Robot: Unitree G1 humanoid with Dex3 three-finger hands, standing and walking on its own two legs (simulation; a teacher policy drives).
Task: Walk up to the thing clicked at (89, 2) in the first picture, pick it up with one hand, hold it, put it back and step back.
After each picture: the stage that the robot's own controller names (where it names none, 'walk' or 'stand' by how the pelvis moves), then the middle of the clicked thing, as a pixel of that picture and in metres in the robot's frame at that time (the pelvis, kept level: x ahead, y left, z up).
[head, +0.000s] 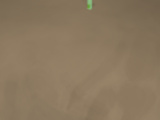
stand; (89, 0) +2.24 -0.11 -0.66
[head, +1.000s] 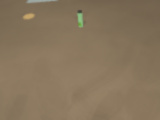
walk; (80, 18) +2.11 +0.18 -0.64
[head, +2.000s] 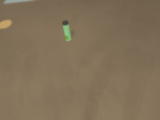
walk; (66, 31) +1.49 +0.32 -0.65
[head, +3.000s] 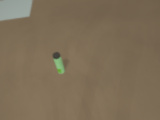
walk; (59, 63) +0.99 +0.32 -0.65
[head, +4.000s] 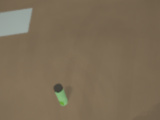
walk; (61, 95) +0.66 +0.28 -0.65
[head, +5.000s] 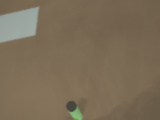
walk; (75, 111) +0.47 +0.19 -0.64
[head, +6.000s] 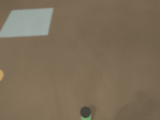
stand; (86, 118) +0.46 +0.03 -0.64
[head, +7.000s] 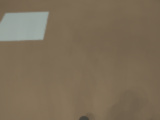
stand; out of the picture +0.41 +0.02 -0.65
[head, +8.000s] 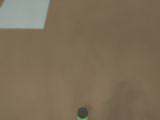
stand; (82, 118) +0.43 +0.00 -0.65
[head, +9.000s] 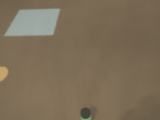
walk; (86, 119) +0.46 +0.06 -0.64
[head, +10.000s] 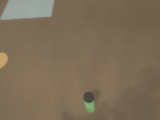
stand; (89, 102) +0.47 +0.03 -0.63
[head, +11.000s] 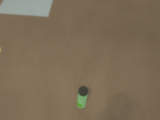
stand; (82, 97) +0.56 -0.03 -0.63
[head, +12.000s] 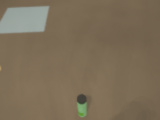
stand; (82, 106) +0.56 +0.05 -0.64
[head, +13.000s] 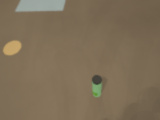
stand; (96, 86) +0.62 -0.02 -0.64
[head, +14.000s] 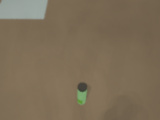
stand; (81, 94) +0.61 -0.01 -0.64
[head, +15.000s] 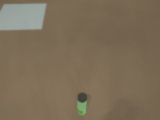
stand; (82, 104) +0.57 +0.00 -0.65
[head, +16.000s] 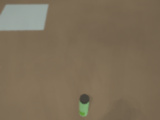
stand; (83, 105) +0.57 -0.01 -0.66
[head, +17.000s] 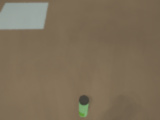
stand; (83, 106) +0.55 -0.01 -0.66
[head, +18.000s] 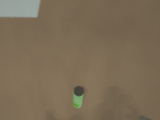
go down; (78, 97) +0.56 +0.00 -0.63
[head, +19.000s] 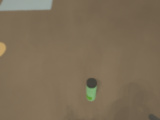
go down; (91, 90) +0.57 +0.00 -0.57
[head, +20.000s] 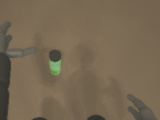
go down; (55, 63) +0.59 +0.03 -0.49
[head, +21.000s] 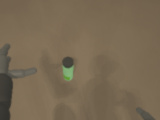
go down; (68, 69) +0.60 +0.03 -0.52
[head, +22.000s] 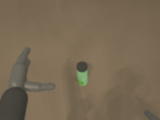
go down; (82, 74) +0.61 +0.02 -0.52
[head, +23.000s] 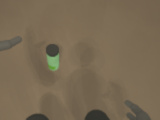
go down; (53, 58) +0.60 +0.05 -0.45
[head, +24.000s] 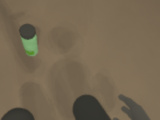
go down; (29, 42) +0.62 +0.09 -0.38
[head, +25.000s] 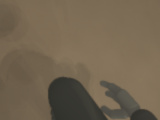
close in; out of the picture +0.61 +0.19 -0.24
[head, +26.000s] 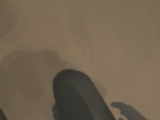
rest palm; out of the picture +0.59 +0.25 -0.19
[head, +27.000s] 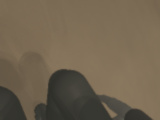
close in; out of the picture +0.61 +0.22 -0.22
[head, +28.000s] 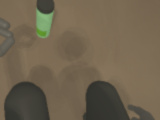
lift; (44, 20) +0.64 +0.16 -0.27
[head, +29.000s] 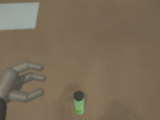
go down; (79, 103) +0.57 +0.01 -0.59
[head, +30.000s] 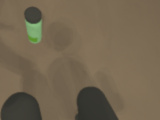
go down; (34, 27) +0.63 +0.11 -0.34
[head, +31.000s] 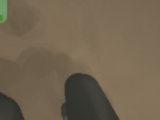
close in; out of the picture +0.62 +0.18 -0.25
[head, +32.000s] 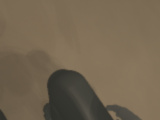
stand; out of the picture +0.60 +0.24 -0.21
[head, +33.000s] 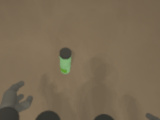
close in; (65, 61) +0.62 +0.06 -0.47
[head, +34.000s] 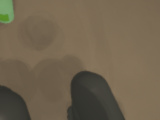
stand; out of the picture +0.64 +0.19 -0.20
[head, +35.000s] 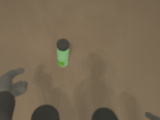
lift; (62, 54) +0.63 +0.07 -0.43
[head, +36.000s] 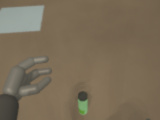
close in; (82, 103) +0.58 +0.02 -0.61
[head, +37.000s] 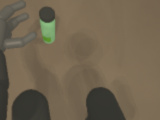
go down; (48, 27) +0.65 +0.11 -0.32
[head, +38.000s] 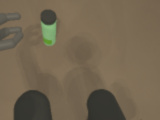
hold; (49, 29) +0.64 +0.13 -0.32
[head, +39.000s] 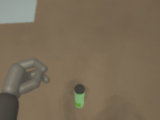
crouch; (79, 96) +0.59 +0.01 -0.58
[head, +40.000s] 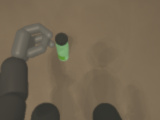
crouch; (62, 48) +0.63 +0.08 -0.42
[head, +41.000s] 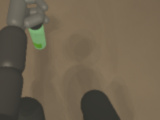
lower; (37, 34) +0.64 +0.13 -0.34
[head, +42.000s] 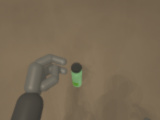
hold; (76, 75) +0.62 +0.04 -0.52
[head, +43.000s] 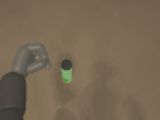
crouch; (66, 72) +0.61 +0.04 -0.54
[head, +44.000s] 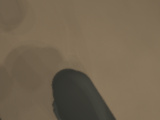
lower; out of the picture +0.65 +0.20 -0.21
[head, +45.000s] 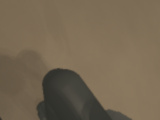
lower; out of the picture +0.63 +0.24 -0.22
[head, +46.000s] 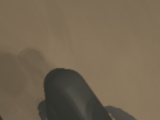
lower; out of the picture +0.62 +0.25 -0.21
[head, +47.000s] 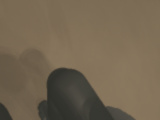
lower; out of the picture +0.62 +0.25 -0.22
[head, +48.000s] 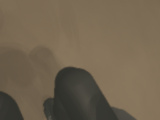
stand; out of the picture +0.62 +0.24 -0.22
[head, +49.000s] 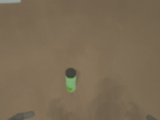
lower; (70, 80) +0.61 +0.04 -0.54
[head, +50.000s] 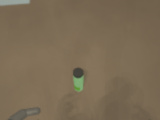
lower; (78, 80) +0.61 +0.03 -0.54
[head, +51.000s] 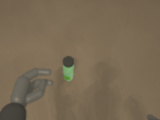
lower; (68, 69) +0.61 +0.05 -0.50
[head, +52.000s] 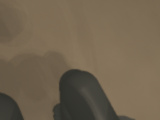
lower; out of the picture +0.63 +0.23 -0.20
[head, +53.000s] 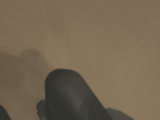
lower; out of the picture +0.63 +0.25 -0.23
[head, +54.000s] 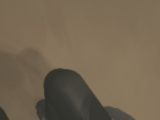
lower; out of the picture +0.63 +0.25 -0.23
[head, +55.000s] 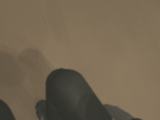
lower; out of the picture +0.63 +0.25 -0.23
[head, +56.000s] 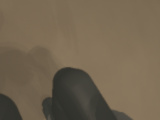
stand; out of the picture +0.63 +0.25 -0.23
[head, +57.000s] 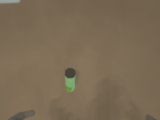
withdraw; (70, 80) +0.62 +0.04 -0.54
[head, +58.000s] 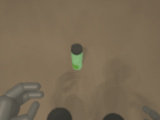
lower; (77, 57) +0.64 +0.06 -0.46
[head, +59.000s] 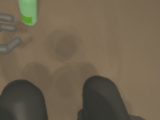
lower; (27, 4) +0.67 +0.18 -0.22
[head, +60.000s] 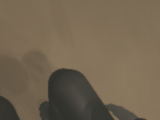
lower; out of the picture +0.63 +0.25 -0.22
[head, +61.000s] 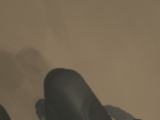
lower; out of the picture +0.63 +0.26 -0.22
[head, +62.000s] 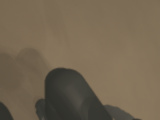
lower; out of the picture +0.63 +0.25 -0.22
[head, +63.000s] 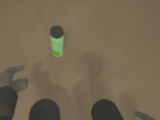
stand; (57, 42) +0.67 +0.11 -0.38
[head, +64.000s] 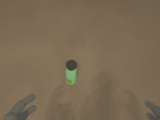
stand; (71, 73) +0.62 +0.03 -0.52
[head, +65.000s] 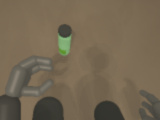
lower; (64, 41) +0.65 +0.09 -0.38
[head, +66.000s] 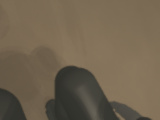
lower; out of the picture +0.64 +0.25 -0.20
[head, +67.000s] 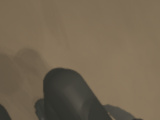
lower; out of the picture +0.63 +0.26 -0.22
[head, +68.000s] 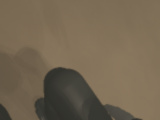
lower; out of the picture +0.64 +0.26 -0.22
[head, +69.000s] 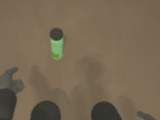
stand; (56, 45) +0.67 +0.11 -0.38
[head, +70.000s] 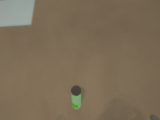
stand; (76, 98) +0.60 +0.03 -0.59
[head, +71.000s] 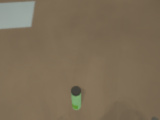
stand; (76, 98) +0.60 +0.04 -0.59
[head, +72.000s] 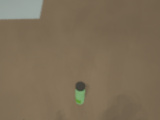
stand; (80, 93) +0.60 +0.03 -0.61
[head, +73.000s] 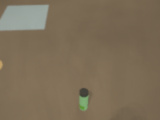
stand; (83, 99) +0.63 +0.01 -0.65
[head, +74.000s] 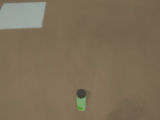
stand; (81, 100) +0.60 +0.03 -0.66
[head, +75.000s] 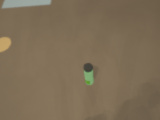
walk; (88, 74) +0.69 +0.03 -0.63
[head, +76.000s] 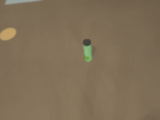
walk; (87, 50) +0.99 +0.03 -0.64
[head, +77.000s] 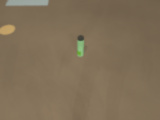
stand; (80, 46) +1.26 +0.00 -0.65
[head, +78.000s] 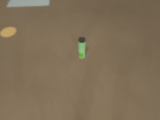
stand; (81, 48) +1.20 +0.02 -0.66
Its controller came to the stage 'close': yes
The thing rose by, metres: 0.00
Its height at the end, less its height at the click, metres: +0.00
